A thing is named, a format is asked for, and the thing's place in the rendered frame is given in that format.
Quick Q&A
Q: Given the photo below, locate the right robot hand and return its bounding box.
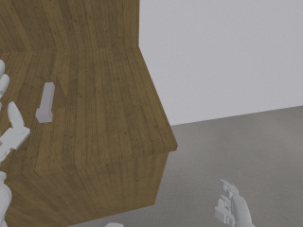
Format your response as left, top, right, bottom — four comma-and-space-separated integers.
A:
215, 179, 252, 227

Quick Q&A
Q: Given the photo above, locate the left robot hand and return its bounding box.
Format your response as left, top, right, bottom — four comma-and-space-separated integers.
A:
0, 60, 30, 165

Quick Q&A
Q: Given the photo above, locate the counter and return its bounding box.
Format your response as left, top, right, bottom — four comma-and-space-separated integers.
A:
0, 0, 178, 227

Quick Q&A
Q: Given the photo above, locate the tap lever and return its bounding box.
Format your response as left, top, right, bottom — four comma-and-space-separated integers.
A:
35, 82, 55, 123

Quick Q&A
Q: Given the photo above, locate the left robot forearm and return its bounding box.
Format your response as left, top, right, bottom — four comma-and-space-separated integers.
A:
0, 171, 12, 227

